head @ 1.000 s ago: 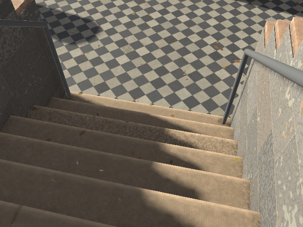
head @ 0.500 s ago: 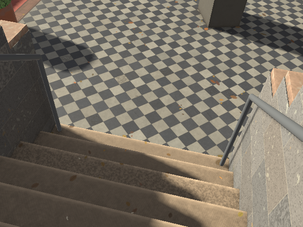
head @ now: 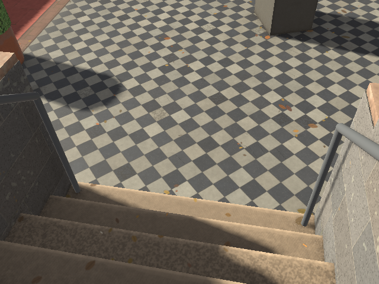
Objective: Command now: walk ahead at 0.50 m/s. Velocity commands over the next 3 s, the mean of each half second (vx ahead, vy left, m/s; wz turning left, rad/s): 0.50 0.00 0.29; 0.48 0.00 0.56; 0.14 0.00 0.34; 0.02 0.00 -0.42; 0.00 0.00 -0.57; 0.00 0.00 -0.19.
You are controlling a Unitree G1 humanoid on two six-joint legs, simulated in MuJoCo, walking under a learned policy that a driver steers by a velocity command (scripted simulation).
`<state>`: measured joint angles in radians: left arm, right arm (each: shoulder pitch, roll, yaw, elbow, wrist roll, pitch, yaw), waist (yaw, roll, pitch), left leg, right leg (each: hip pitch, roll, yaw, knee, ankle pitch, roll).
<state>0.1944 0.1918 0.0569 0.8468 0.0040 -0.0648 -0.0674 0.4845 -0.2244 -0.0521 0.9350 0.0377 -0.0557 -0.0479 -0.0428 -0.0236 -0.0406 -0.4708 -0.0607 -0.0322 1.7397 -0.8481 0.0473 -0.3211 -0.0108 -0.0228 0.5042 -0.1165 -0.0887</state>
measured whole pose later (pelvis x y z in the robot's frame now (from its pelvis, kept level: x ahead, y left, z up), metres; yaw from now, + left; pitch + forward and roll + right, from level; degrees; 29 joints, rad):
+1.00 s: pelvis +0.47 +0.04 -0.31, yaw +27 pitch +1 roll +3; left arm 0.23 0.24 0.07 0.68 0.01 -0.05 -0.01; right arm 0.37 -0.17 -0.03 0.80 0.04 0.03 -0.10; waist -0.01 -0.09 -0.07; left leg -0.41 -0.26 -0.20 1.25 -0.81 0.06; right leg -0.35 -0.04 0.15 0.40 0.40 0.01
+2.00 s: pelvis +0.56 +0.12 -0.40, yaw +16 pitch -1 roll +1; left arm 0.38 0.20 0.04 0.67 -0.03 0.14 0.11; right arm -0.13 -0.11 0.04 0.50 0.01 0.01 0.01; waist 0.08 0.02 0.06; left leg -0.82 0.02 0.01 1.36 -0.11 -0.06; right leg -0.24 0.06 0.23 0.69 -0.43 -0.02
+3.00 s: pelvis +0.64 +0.13 -0.41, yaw -5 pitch +0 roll -1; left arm 0.28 0.10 -0.02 0.80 -0.01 0.03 0.04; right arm 0.34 -0.17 -0.02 0.86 0.01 0.09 -0.03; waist -0.05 0.10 -0.04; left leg -0.38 0.07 -0.17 0.77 -0.29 -0.07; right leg -0.28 0.10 0.00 0.69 -0.40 -0.08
